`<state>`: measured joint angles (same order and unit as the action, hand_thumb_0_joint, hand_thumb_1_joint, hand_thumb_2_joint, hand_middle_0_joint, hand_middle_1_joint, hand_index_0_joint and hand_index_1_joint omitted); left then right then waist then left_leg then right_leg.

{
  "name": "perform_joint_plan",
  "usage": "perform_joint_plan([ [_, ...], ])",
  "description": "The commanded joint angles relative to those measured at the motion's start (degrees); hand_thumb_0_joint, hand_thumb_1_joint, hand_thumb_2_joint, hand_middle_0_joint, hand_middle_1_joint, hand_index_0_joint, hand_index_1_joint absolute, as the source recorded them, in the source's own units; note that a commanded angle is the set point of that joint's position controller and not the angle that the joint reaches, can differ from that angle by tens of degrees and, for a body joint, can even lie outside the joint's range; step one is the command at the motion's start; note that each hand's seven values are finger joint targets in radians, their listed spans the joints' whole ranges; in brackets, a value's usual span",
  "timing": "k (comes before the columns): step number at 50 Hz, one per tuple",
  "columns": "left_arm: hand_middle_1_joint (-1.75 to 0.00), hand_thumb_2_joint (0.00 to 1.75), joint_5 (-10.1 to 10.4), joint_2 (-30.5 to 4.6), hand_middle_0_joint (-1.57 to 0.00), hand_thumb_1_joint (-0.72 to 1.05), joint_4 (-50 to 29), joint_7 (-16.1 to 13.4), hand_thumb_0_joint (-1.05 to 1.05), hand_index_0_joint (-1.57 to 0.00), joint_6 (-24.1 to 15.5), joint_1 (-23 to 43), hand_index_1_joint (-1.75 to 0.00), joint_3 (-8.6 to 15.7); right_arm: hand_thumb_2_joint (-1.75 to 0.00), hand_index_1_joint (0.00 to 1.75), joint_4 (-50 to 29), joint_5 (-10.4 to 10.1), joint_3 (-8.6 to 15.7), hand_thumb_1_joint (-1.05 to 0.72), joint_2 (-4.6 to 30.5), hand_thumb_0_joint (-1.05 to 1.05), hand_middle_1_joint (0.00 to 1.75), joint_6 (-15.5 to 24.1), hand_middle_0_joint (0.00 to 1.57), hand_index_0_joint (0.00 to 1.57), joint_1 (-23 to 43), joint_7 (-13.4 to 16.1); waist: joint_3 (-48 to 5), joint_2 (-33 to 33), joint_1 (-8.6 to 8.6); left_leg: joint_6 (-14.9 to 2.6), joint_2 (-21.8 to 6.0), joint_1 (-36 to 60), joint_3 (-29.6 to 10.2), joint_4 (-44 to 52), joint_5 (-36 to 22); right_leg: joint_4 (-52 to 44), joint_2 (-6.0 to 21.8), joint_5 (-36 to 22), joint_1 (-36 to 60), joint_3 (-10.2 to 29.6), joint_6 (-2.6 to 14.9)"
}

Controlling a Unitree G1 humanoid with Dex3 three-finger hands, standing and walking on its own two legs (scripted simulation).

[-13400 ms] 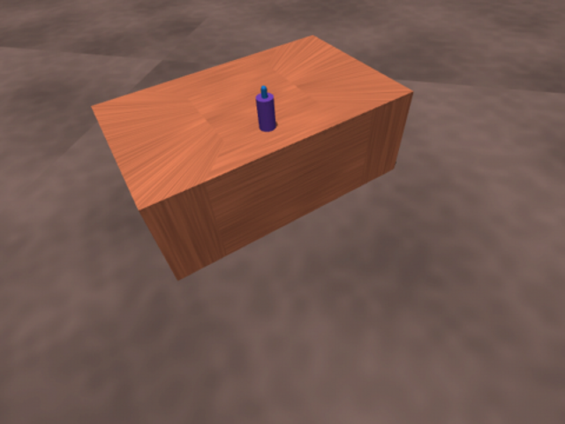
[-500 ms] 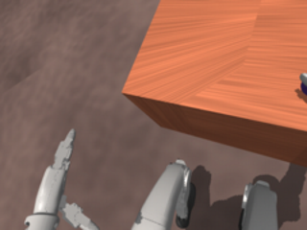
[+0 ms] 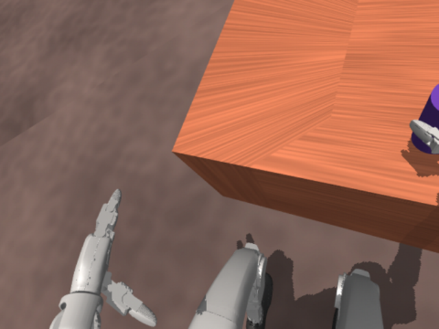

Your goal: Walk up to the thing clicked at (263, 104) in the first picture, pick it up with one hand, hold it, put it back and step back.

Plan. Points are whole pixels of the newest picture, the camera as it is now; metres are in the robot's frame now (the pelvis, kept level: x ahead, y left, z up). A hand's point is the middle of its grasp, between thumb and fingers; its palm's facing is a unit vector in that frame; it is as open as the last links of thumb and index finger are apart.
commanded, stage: lift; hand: right
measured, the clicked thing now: out of the picture +0.51 -0.22 -0.03
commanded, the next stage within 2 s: hold in 1.78 s
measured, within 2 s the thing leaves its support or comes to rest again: neither
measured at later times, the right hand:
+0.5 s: hand out of the picture +0.49 -0.21 +0.00, palm faces +0.19 +0.98 -0.03, open 9.4 cm
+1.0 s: hand out of the picture +0.40 -0.20 +0.07, palm faces +0.19 +0.98 -0.03, open 9.4 cm
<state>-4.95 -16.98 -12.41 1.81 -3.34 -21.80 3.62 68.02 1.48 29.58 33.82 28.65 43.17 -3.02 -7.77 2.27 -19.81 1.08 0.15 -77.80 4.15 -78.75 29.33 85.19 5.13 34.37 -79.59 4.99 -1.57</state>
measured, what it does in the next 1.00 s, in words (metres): rises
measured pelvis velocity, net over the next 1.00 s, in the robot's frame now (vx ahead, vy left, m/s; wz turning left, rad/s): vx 0.02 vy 0.00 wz -0.04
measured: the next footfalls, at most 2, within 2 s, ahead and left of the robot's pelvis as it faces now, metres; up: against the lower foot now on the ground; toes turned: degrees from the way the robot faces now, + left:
none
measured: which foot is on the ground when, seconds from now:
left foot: down 0.00-1.00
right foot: down 0.00-1.00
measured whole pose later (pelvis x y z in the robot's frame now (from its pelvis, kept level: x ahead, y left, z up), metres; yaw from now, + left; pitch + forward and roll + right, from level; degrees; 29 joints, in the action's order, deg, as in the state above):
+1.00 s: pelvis +0.02 +0.00 +0.08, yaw -2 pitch +17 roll +2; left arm -2.2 -13.5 2.9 -0.3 -2.0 -22.9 4.3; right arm 41.1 -4.7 18.2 14.7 24.4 17.9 -1.7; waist -6.1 1.8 -8.1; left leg 1.3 -1.2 -52.6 1.4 -61.6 25.7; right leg 64.6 3.7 29.2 -52.3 0.9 -1.4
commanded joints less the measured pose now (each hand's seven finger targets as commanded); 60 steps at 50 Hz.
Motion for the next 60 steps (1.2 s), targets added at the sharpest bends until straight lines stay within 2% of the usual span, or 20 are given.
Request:
perform_joint_plan([
  [1, -0.05, 0.06, 0.4, -9.68, -0.05, -0.56, -9.86, -1.09, 0.0, -0.04, -2.99, -3.99, -0.05, 7.99, -1.33, 1.44, -16.97, -1.81, 1.86, -0.21, 15.69, 0.0, 1.44, 7.83, 1.26, 1.3, 29.82, -1.41, -34.68, -24.22, 0.28, -2.83, 2.42, 15.89, -0.95, 8.05, -16.37, -11.02, -2.48, -22.12, 29.95, -0.52, 1.51],
  [3, -0.05, 0.06, 0.36, -11.34, -0.05, -0.56, -10.93, -1.35, 0.0, -0.04, -2.92, -3.07, -0.05, 9.71, -1.32, 1.42, -18.4, -1.6, 3.58, -0.22, 18.47, 0.0, 1.42, 7.74, 1.24, 1.28, 30.16, -1.27, -37.15, -24.38, 0.55, -2.77, 2.37, 16.87, -0.85, 8.17, -16.84, -11.04, -2.36, -23.39, 31.97, -0.43, 1.46],
  [7, -0.05, 0.06, 0.28, -8.86, -0.04, -0.55, -8.31, -0.94, 0.0, -0.04, -2.79, -3.58, -0.05, 7.35, -1.32, 1.45, -16.18, -2.22, 2.79, -0.19, 14.78, 0.0, 1.45, 8.0, 1.29, 1.33, 29.75, -1.58, -34.62, -22.65, 0.69, -2.71, 2.54, 16.85, -0.59, 8.18, -17.35, -11.37, -2.6, -23.28, 29.22, -0.4, 1.51],
  [9, -0.05, 0.06, 0.25, -10.97, -0.04, -0.54, -13.25, -1.26, 0.0, -0.04, -2.89, -0.3, -0.05, 8.94, -1.34, 1.46, -22.38, -1.64, 4.25, -0.16, 18.92, 0.0, 1.46, 8.42, 1.3, 1.34, 31.96, -1.0, -42.56, -25.07, 2.12, -2.68, 2.42, 19.93, -0.91, 8.12, -18.61, -11.49, -2.48, -25.68, 34.55, -0.52, 1.32],
  [13, -0.05, 0.06, 0.08, -8.09, -0.04, -0.54, -6.13, -1.03, 0.0, -0.04, -2.16, -5.14, -0.05, 7.41, -1.31, 1.43, -18.88, -1.88, 0.27, -0.14, 10.85, 0.0, 1.43, 7.74, 1.27, 1.31, 26.35, -1.28, -37.38, -24.19, 1.92, -2.6, 2.85, 19.6, -0.74, 9.43, -19.94, -11.94, -2.87, -27.63, 32.85, -0.83, 1.5],
  [15, -0.05, 0.06, 0.45, -12.02, -0.04, -0.55, -12.54, -1.38, 0.0, -0.04, -2.46, -0.14, -0.05, 10.08, -1.31, 1.43, -29.08, -1.93, 3.71, -0.15, 17.94, 0.0, 1.43, 8.12, 1.27, 1.31, 29.94, -0.39, -46.37, -26.82, 3.92, -2.69, 2.83, 22.1, -0.49, 9.26, -21.12, -12.95, -2.5, -31.8, 40.44, -0.53, 0.96],
  [16, -0.05, 0.05, 0.26, -11.93, -0.04, -0.54, -12.35, -1.28, 0.0, -0.04, -2.08, -1.12, -0.05, 9.61, -1.32, 1.45, -28.9, -1.76, 3.32, -0.13, 17.39, 0.0, 1.45, 7.47, 1.28, 1.32, 27.61, -0.1, -46.36, -27.26, 4.6, -2.65, 2.98, 21.96, -0.4, 9.62, -20.79, -13.37, -2.25, -33.57, 42.75, -0.59, 0.74],
  [19, -0.05, 0.06, 0.45, -6.58, -0.04, -0.54, -3.62, -0.78, 0.0, -0.04, -1.26, -6.3, -0.05, 6.46, -1.31, 1.44, -24.23, -3.35, -1.81, -0.15, 6.79, 0.0, 1.44, 6.45, 1.27, 1.32, 23.32, -0.15, -35.87, -25.46, 3.65, -2.6, 3.13, 20.34, -0.39, 11.99, -18.71, -15.24, -2.46, -30.78, 38.59, -0.88, 0.88],
  [23, -0.05, 0.06, 0.56, -9.43, -0.04, -0.55, -7.45, -1.13, 0.0, -0.04, -1.38, -1.96, -0.05, 8.07, -1.32, 1.45, -30.37, -3.16, 0.33, -0.17, 11.55, 0.0, 1.45, 6.38, 1.28, 1.33, 22.24, 0.83, -39.56, -23.57, 5.95, -2.44, 2.91, 24.97, -0.91, 13.1, -21.21, -16.73, -2.66, -31.23, 41.85, -1.56, 0.91],
  [26, -0.04, 0.06, 0.67, -5.21, -0.04, -0.56, -2.11, -0.88, 0.0, -0.04, -1.19, -5.04, -0.05, 5.24, -1.32, 1.44, -26.83, -4.52, -4.3, -0.18, 1.77, 0.0, 1.44, 5.98, 1.28, 1.32, 18.18, 0.95, -30.53, -19.83, 5.37, -2.35, 2.61, 26.03, -1.38, 15.54, -18.95, -19.07, -3.24, -23.81, 36.31, -2.23, 1.44],
  [29, -0.04, 0.06, 1.08, -8.32, -0.04, -0.56, -4.75, -1.42, 0.0, -0.04, -1.8, -2.24, -0.05, 7.51, -1.32, 1.45, -34.2, -5.12, -2.23, -0.21, 4.82, 0.0, 1.45, 6.23, 1.3, 1.34, 17.08, 1.17, -34.89, -18.29, 7.44, -2.15, 2.18, 30.54, -1.9, 16.51, -20.68, -20.49, -3.38, -24.41, 39.28, -2.57, 1.53],
  [35, -0.04, 0.06, 1.96, -6.4, -0.04, -0.56, -2.45, -1.56, 0.0, -0.03, -1.82, -2.82, -0.05, 7.08, -1.31, 1.44, -38.97, -6.75, -5.98, -0.22, -2.4, 0.0, 1.44, 5.08, 1.3, 1.34, 9.52, 0.81, -31.88, -14.96, 8.73, -1.81, 1.9, 34.21, -1.97, 19.25, -21.54, -23.93, -3.94, -24.54, 41.83, -3.33, 1.6],
  [36, -0.04, 0.06, 1.95, -7.76, -0.04, -0.55, -0.48, -1.83, 0.0, -0.04, -1.59, -4.38, -0.04, 8.31, -1.31, 1.45, -39.58, -6.91, -4.47, -0.21, -0.53, 0.0, 1.45, 4.81, 1.3, 1.34, 9.02, 1.18, -31.23, -13.64, 9.45, -1.55, 1.71, 35.34, -2.52, 20.11, -21.66, -24.13, -4.19, -23.51, 41.26, -3.7, 1.85],
  [44, -0.04, 0.05, 2.81, -3.14, -0.04, -0.55, 5.2, -2.39, 0.0, -0.04, -2.02, -2.63, -0.04, 4.56, -1.28, 1.42, -41.49, -7.57, -9.44, -0.19, -8.2, 0.0, 1.42, 3.59, 1.28, 1.32, 0.38, 1.11, -21.82, -9.08, 11.64, -1.28, 1.02, 36.93, -3.3, 24.16, -17.26, -28.76, -4.54, -17.95, 40.37, -4.54, 1.98],
  [45, -0.04, 0.05, 2.81, -3.92, -0.04, -0.55, 5.51, -2.62, 0.0, -0.04, -2.29, -1.84, -0.04, 5.81, -1.29, 1.42, -43.27, -8.0, -10.31, -0.19, -9.47, 0.0, 1.42, 3.83, 1.28, 1.32, 1.33, 0.87, -22.28, -8.25, 10.76, -1.23, 0.99, 37.08, -2.97, 24.33, -17.48, -29.04, -4.49, -17.87, 41.0, -4.33, 2.04],
  [48, -0.04, 0.05, 2.93, -5.26, -0.04, -0.55, 4.63, -3.15, 0.0, -0.04, -2.31, -2.21, -0.04, 6.27, -1.29, 1.42, -50.81, -8.23, -8.97, -0.13, -6.39, 0.0, 1.42, 3.78, 1.26, 1.3, 1.05, 1.07, -27.92, -11.41, 12.83, -1.36, 0.92, 38.99, -2.98, 24.26, -20.48, -30.08, -4.39, -22.13, 46.97, -4.74, 1.52],
  [50, -0.04, 0.05, 3.06, -5.32, -0.04, -0.55, 6.72, -3.34, 0.0, -0.04, -2.02, -3.84, -0.04, 7.01, -1.3, 1.44, -47.06, -8.78, -10.09, -0.14, -9.78, 0.0, 1.43, 2.74, 1.27, 1.32, -4.9, 1.25, -23.86, -8.54, 11.92, -1.11, 1.03, 39.85, -2.31, 25.34, -20.78, -30.95, -4.57, -22.31, 46.64, -4.72, 1.6],
  [55, -0.04, 0.05, 3.39, -6.76, -0.04, -0.55, 8.0, -4.1, 0.0, -0.04, -2.29, -2.02, -0.05, 8.82, -1.31, 1.44, -57.03, -9.37, -10.22, -0.13, -8.87, 0.0, 1.44, 2.58, 1.27, 1.32, -2.88, 2.67, -24.23, -8.01, 13.36, -0.99, 0.72, 41.78, -2.78, 26.93, -19.78, -32.61, -4.54, -20.93, 48.4, -4.81, 1.77],
  [59, -0.04, 0.06, 3.92, -5.23, -0.04, -0.56, 9.5, -4.5, 0.0, -0.03, -2.5, 0.38, -0.05, 7.42, -1.28, 1.41, -54.55, -9.42, -13.54, -0.11, -13.44, 0.0, 1.41, 1.63, 1.24, 1.29, -6.88, 3.16, -19.14, -5.63, 13.7, -0.98, 0.69, 41.53, -2.61, 28.56, -17.44, -34.8, -4.3, -18.56, 47.51, -4.68, 1.82],
  [60, -0.04, 0.05, 3.94, -3.43, -0.04, -0.56, 11.35, -4.45, 0.0, -0.03, -2.47, -0.08, -0.05, 5.76, -1.28, 1.41, -58.19, -9.47, -12.36, -0.12, -11.02, 0.0, 1.41, 1.96, 1.24, 1.29, -4.22, 3.35, -19.29, -7.91, 14.67, -1.07, 0.49, 41.83, -3.02, 28.79, -17.51, -34.86, -4.36, -18.49, 47.98, -5.11, 1.68],
])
